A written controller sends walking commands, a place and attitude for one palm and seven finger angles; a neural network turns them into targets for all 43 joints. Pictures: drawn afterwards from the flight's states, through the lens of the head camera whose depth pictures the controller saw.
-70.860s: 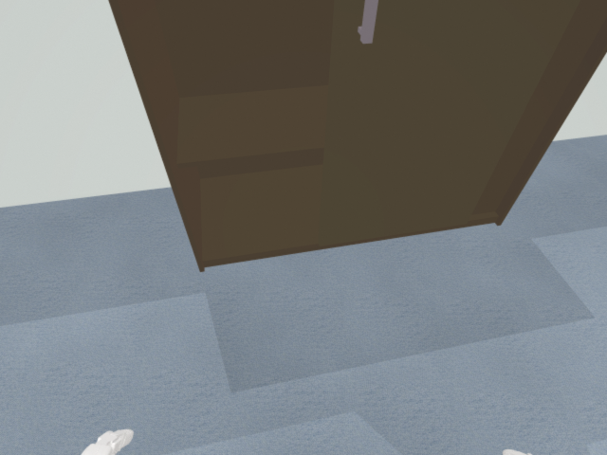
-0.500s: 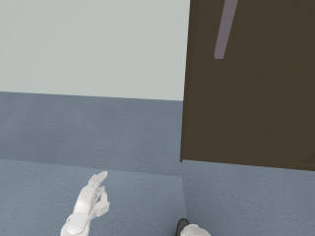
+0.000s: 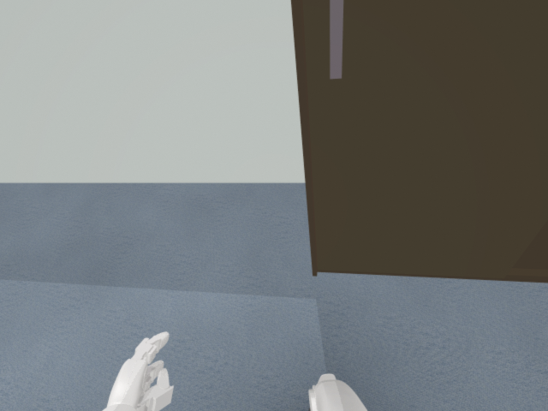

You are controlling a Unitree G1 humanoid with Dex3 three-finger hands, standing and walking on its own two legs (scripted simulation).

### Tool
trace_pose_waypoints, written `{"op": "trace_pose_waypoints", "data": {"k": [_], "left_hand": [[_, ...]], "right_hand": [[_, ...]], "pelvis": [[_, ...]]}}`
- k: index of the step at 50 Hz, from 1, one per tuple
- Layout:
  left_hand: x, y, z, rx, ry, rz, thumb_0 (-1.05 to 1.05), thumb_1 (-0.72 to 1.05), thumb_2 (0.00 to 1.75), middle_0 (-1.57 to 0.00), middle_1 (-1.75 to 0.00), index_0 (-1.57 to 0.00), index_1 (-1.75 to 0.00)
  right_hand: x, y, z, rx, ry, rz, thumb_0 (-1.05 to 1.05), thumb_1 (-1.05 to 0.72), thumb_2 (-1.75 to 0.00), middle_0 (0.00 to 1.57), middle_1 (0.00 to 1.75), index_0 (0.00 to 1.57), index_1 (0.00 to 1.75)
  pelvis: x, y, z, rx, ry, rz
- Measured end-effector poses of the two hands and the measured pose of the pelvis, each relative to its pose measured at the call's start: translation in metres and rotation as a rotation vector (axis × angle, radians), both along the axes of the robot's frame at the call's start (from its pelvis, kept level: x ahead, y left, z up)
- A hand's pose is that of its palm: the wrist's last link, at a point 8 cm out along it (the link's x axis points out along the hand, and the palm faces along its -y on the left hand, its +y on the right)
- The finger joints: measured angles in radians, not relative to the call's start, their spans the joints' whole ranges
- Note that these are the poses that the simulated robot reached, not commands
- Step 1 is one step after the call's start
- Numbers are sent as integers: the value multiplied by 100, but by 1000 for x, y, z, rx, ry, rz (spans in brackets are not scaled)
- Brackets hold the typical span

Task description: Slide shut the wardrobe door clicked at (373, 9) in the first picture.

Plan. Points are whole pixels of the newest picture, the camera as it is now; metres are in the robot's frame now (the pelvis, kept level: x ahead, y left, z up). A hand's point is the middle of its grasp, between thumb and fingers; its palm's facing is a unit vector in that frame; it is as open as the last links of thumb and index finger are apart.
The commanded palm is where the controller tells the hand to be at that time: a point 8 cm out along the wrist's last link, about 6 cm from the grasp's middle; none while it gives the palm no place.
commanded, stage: stop stepping back and stand still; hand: right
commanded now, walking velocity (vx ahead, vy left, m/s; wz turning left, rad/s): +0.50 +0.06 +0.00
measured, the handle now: out of the picture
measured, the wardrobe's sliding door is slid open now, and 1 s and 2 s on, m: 0.00 0.00 0.00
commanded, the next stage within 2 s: let the arm hang, fingers relaxed in 0.70 s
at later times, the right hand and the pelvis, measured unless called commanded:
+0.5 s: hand out of the picture +0.10 -0.37 +0.21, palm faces +0.53 +0.76 -0.37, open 7.4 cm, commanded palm +0.04 -0.39 +0.21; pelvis -0.12 -0.09 -0.03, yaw +2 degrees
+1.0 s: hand out of the picture +0.05 -0.33 -0.03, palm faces +0.13 +0.97 -0.21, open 7.4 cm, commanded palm none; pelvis -0.17 -0.13 +0.03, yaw -4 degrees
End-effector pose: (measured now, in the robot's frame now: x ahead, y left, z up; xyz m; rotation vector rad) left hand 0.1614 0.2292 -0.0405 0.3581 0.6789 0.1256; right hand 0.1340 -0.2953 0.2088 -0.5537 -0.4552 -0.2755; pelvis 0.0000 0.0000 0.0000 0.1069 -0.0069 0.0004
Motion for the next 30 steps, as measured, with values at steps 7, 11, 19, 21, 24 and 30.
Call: {"op": "trace_pose_waypoints", "data": {"k": [7, 11, 19, 21, 24, 30], "left_hand": [[-29, -48, -1, 7, -2, -3, 2, 90, 90, -20, -30, -20, -30], [-58, -81, 19, -81, -7, -9, 2, 90, 90, -20, -30, -20, -30], [-87, -91, 13, -52, -22, -17, 1, 89, 90, -21, -30, -21, -31], [-92, -90, -4, -11, -24, -17, 1, 89, 90, -21, -30, -21, -31], [-106, -93, -35, -29, -25, 41, 1, 90, 90, -20, -30, -20, -30], [-158, -104, -50, -129, 73, 52, 2, 90, 90, -20, -30, -20, -30]], "right_hand": [[-24, -71, 1, 134, -205, -177, 0, -88, -90, 22, 31, 22, 30], [-15, -92, 1, 260, -85, -207, 1, -89, -90, 21, 30, 21, 30], [-84, -59, 13, 6, -24, 62, 1, -89, -90, 21, 30, 21, 30], [-90, -72, 14, -72, -116, 60, 1, -88, -90, 21, 30, 21, 30], [-85, -104, 8, -71, -221, -41, 0, -88, -90, 22, 31, 22, 30], [-86, -116, -3, 69, -191, -167, 1, -89, -90, 21, 30, 21, 30]], "pelvis": [[-31, -35, 0, -18, -28, -31], [-55, -46, 27, -14, -60, -32], [-87, -74, 7, -118, -8, 17], [-95, -85, -12, -96, -8, 24], [-113, -94, -34, -84, -55, 23], [-122, -80, -25, -85, -79, -14]]}}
